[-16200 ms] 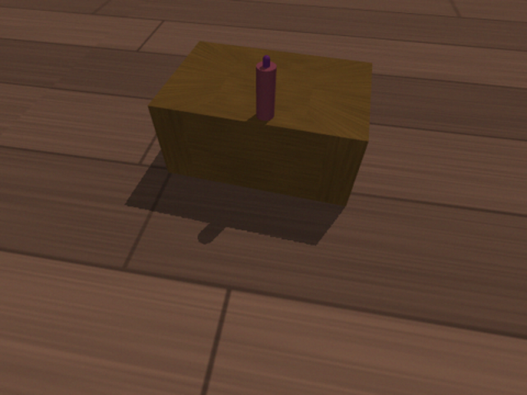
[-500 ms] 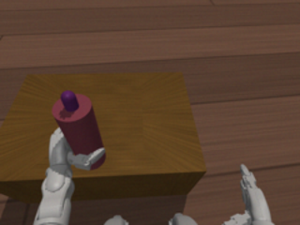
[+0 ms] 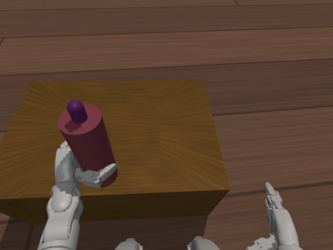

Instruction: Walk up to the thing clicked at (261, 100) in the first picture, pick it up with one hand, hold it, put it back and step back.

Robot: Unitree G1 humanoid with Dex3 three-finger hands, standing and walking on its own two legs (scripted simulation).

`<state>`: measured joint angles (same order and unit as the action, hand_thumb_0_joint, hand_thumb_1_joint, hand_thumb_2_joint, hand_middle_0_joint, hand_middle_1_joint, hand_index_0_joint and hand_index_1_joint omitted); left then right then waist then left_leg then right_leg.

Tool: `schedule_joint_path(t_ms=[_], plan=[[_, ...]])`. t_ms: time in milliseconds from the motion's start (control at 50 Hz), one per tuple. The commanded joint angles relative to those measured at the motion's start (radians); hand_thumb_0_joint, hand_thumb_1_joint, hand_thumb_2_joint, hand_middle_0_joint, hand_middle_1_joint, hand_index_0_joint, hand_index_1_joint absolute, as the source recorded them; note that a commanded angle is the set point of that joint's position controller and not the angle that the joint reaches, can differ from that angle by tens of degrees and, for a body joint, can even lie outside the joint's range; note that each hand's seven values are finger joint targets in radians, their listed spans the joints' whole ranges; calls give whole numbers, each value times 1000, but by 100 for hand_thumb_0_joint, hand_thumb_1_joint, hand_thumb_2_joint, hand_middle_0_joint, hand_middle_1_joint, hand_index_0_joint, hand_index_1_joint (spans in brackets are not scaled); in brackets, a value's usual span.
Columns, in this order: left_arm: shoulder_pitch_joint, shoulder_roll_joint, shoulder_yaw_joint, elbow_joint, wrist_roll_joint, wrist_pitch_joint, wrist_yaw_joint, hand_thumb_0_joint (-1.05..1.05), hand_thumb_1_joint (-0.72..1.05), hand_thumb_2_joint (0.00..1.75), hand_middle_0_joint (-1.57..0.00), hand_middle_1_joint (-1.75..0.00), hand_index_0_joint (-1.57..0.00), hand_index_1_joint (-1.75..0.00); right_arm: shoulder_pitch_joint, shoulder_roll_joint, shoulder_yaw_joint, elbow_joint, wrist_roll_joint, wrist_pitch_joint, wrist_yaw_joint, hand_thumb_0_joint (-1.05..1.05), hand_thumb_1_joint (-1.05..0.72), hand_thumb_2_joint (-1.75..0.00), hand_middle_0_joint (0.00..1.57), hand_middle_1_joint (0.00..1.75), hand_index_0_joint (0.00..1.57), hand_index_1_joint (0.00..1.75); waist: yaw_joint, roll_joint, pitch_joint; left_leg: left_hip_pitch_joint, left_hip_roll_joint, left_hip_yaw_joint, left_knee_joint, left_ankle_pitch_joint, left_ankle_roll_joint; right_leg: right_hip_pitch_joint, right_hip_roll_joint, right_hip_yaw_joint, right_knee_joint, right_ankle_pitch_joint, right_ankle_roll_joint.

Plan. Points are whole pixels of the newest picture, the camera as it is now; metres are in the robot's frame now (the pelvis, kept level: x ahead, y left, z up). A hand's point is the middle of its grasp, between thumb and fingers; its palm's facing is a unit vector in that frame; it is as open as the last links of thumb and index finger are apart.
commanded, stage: hold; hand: left
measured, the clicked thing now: (91, 146) +0.32 +0.16 +0.08
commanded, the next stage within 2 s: crouch in 1.34 s
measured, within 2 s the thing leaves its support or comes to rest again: neither
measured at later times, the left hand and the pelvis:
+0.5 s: hand (94, 162) +0.31 +0.17 +0.03, palm faces +0.16 -0.99 -0.02, open 10.4 cm; pelvis +0.00 +0.00 +0.00, yaw +0 degrees
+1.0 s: hand (93, 164) +0.30 +0.17 +0.03, palm faces +0.15 -0.99 -0.02, open 10.4 cm; pelvis +0.00 +0.00 +0.00, yaw +0 degrees
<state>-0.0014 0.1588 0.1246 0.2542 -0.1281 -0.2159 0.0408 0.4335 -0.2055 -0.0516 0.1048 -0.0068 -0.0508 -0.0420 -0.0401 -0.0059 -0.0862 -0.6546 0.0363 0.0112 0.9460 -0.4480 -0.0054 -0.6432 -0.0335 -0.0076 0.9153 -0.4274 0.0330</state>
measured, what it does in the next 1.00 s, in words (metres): stands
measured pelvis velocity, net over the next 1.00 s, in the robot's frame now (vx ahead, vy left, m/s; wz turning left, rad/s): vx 0.00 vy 0.00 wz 0.00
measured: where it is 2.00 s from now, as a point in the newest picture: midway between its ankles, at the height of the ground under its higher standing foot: outside the picture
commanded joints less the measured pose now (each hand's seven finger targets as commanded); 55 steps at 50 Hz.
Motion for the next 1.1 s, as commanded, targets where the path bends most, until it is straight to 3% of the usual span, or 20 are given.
schedule_joint_path(t_ms=[0, 120, 140, 200, 260, 360, 420, 460, 540, 580, 640, 700, 740, 780, 820, 880, 920, 940, 1040, 1080], plan=[[-337, 123, 65, -377, -36, -148, -15, 0, 21, 128, -123, -139, -126, -139, 11, -122, -73, -163, 0, -66, -10, 0, 55, -5, 5, 5, 5, 5, 2, 75, -317, 190, -27, -9, -157, 259, -8, 123, 34, -27, -100, 265, -38], [-339, 141, 76, -438, -43, -165, -18, 0, 16, 126, -122, -137, -124, -138, -26, -126, -68, -193, 0, -80, -10, 0, 55, -5, 5, 5, 5, 5, 6, 59, -327, 175, -32, 0, -146, 228, 0, 139, 31, -18, -115, 253, -33], [-291, 112, 65, -381, -41, -156, -15, 0, 18, 127, -121, -137, -124, -138, -37, -130, -72, -214, -2, -82, -12, 0, 55, -5, 5, 5, 5, 5, 7, 36, -318, 165, -30, -5, -148, 242, -2, 144, 34, -22, -109, 260, -34], [-351, 144, 78, -444, -39, -165, -10, 0, 16, 127, -119, -136, -121, -137, -30, -129, -74, -163, -3, -78, -13, 0, 55, -5, 5, 5, 5, 5, 8, 98, -320, 172, -29, -8, -151, 253, -9, 122, 35, -22, -96, 258, -41], [-365, 155, 84, -470, -40, -166, -9, 0, 16, 127, -120, -136, -122, -137, -7, -126, -72, -185, -3, -82, -18, 0, 56, -5, 5, 5, 5, 5, -12, 68, -326, 181, -33, 3, -141, 222, 3, 133, 33, -13, -118, 263, -29], [-329, 111, 56, -379, -44, -147, -17, 0, 15, 126, -117, -134, -119, -135, -8, -124, -66, -143, -1, -89, -20, 0, 56, -5, 5, 5, 5, 5, -14, 56, -259, 155, -33, 0, -155, 192, 2, 102, 33, -19, -119, 227, -32], [-349, 129, 66, -372, -36, -156, -19, 0, 17, 126, -118, -134, -120, -135, -19, -127, -67, -145, -2, -94, -15, 0, 56, -5, 5, 5, 5, 5, -3, 86, -284, 165, -29, -5, -160, 199, -3, 101, 32, -25, -107, 226, -37], [-342, 111, 41, -386, -35, -161, -26, 0, 20, 125, -118, -133, -120, -134, -12, -131, -71, -153, -5, -94, -15, 0, 56, -5, 5, 5, 5, 5, -12, 73, -297, 173, -28, -8, -155, 215, -3, 100, 33, -27, -105, 237, -37], [-334, 151, 94, -409, -45, -168, -21, 0, 17, 124, -117, -132, -119, -134, -22, -133, -79, -134, -2, -93, -15, 0, 55, -5, 5, 5, 5, 5, 14, 78, -316, 164, -35, 2, -141, 229, 2, 132, 30, -18, -109, 257, -35], [-310, 114, 62, -415, -46, -166, -20, 0, 16, 124, -116, -132, -118, -133, -26, -132, -75, -165, -4, -95, -13, 0, 55, -5, 5, 5, 5, 5, 4, 63, -317, 164, -31, -3, -146, 231, 0, 132, 34, -23, -106, 256, -36], [-308, 141, 87, -417, -43, -173, -15, 0, 15, 124, -116, -132, -117, -133, -35, -134, -77, -147, -3, -92, -14, 0, 55, -5, 5, 5, 5, 5, 14, 74, -327, 164, -30, -4, -140, 253, -2, 134, 34, -21, -96, 267, -38], [-276, 105, 56, -398, -39, -169, -12, 0, 15, 123, -117, -132, -118, -133, -19, -130, -77, -137, -6, -87, -12, 0, 55, -5, 5, 5, 5, 5, 4, 68, -317, 162, -27, -5, -137, 281, -6, 126, 35, -25, -84, 288, -40], [-338, 141, 73, -420, -35, -178, -12, 0, 17, 123, -115, -130, -116, -132, -34, -134, -82, -133, -3, -85, -13, 0, 56, -5, 5, 5, 5, 5, 0, 86, -308, 157, -27, -6, -144, 234, -4, 102, 33, -21, -89, 247, -41], [-351, 123, 58, -391, -34, -175, -15, 0, 17, 123, -116, -131, -117, -132, -39, -143, -86, -155, -7, -91, -16, 0, 56, -5, 5, 5, 5, 5, -19, 63, -296, 162, -23, -11, -153, 207, -4, 96, 36, -25, -97, 225, -38], [-343, 139, 74, -411, -39, -181, -17, 0, 17, 124, -116, -132, -118, -133, -8, -130, -80, -123, -5, -90, -17, 0, 56, -5, 5, 5, 5, 5, -10, 76, -308, 171, -26, -9, -148, 204, -3, 90, 35, -27, -94, 225, -37], [-319, 100, 44, -353, -45, -173, -30, 0, 19, 124, -116, -131, -117, -132, -9, -133, -78, -116, -7, -94, -17, 0, 56, -5, 5, 5, 5, 5, -16, 51, -298, 157, -30, -3, -135, 229, 0, 95, 32, -23, -93, 258, -35], [-365, 134, 62, -412, -45, -178, -30, 0, 18, 124, -116, -131, -117, -132, -21, -145, -80, -146, -5, -99, -18, 0, 56, -5, 5, 5, 5, 5, -12, 89, -331, 182, -31, -2, -135, 238, -1, 102, 31, -20, -95, 263, -36], [-339, 116, 42, -398, -39, -173, -30, 0, 17, 124, -116, -131, -117, -132, -21, -137, -69, -153, -7, -99, -17, 0, 56, -5, 5, 5, 5, 5, -14, 82, -339, 186, -30, -4, -133, 254, -2, 108, 32, -23, -92, 276, -37], [-319, 136, 76, -410, -39, -166, -15, 0, 17, 122, -116, -130, -117, -131, -38, -142, -82, -135, -6, -96, -16, 0, 56, -5, 5, 5, 5, 5, 11, 74, -324, 160, -29, -7, -146, 225, -3, 116, 34, -27, -96, 242, -40], [-330, 114, 55, -409, -40, -163, -10, 0, 16, 123, -116, -131, -117, -132, -32, -126, -70, -128, -7, -94, -16, 0, 56, -5, 5, 5, 5, 5, 3, 78, -299, 148, -31, -4, -146, 202, 0, 112, 32, -23, -106, 230, -37]])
